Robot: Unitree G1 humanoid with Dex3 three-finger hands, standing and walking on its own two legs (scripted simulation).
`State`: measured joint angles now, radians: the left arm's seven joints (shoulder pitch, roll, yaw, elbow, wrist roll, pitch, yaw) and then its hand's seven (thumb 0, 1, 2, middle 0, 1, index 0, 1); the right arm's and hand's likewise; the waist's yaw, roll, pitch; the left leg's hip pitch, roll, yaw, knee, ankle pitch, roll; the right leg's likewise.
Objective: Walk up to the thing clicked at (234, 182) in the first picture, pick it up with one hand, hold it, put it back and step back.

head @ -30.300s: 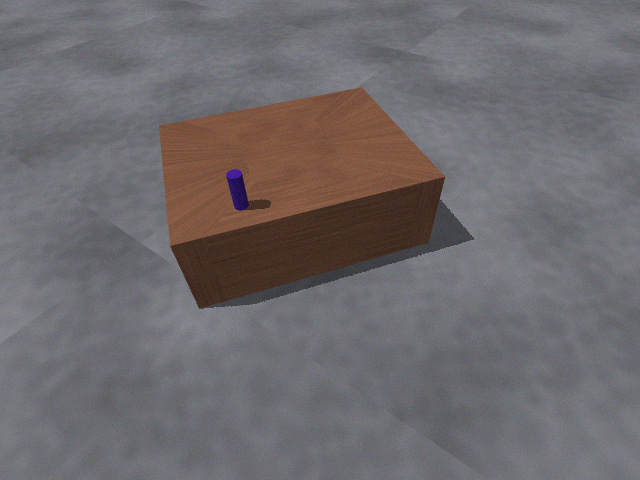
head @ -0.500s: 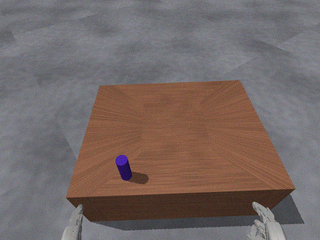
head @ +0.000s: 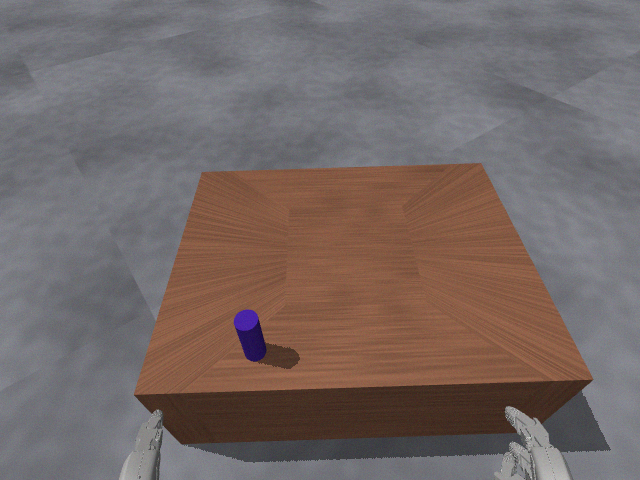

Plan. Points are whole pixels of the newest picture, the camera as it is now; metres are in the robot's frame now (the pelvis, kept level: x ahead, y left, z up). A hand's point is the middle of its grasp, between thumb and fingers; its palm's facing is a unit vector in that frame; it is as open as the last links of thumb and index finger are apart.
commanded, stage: home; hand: left
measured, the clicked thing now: (251, 336) +0.49 +0.18 -0.29
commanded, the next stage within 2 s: stand in 0.62 s
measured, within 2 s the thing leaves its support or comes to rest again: neither
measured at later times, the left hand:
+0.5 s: hand out of the picture +0.15 +0.17 -0.05, palm faces +0.11 -0.95 -0.28, open 17.5 cm
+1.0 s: hand out of the picture +0.14 +0.22 -0.10, palm faces -0.02 -0.94 -0.34, open 13.8 cm
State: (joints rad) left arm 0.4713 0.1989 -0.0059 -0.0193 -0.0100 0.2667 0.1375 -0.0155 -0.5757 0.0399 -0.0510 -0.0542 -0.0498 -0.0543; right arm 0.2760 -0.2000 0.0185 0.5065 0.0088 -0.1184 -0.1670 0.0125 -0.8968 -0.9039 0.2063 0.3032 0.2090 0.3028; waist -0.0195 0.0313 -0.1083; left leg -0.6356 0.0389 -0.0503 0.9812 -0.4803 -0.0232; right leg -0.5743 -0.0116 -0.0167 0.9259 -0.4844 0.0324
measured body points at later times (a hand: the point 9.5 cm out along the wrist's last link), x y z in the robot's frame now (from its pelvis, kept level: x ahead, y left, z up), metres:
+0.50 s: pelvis -0.01 -0.01 +0.00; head +0.01 -0.01 +0.45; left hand +0.14 +0.22 -0.03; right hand +0.15 -0.25 -0.07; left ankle +0.01 +0.13 -0.68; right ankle -0.01 -0.14 -0.68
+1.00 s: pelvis +0.00 +0.00 +0.01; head +0.02 +0.01 +0.46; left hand +0.14 +0.27 -0.08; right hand +0.14 -0.27 -0.09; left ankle +0.01 +0.13 -0.68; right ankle -0.01 -0.14 -0.68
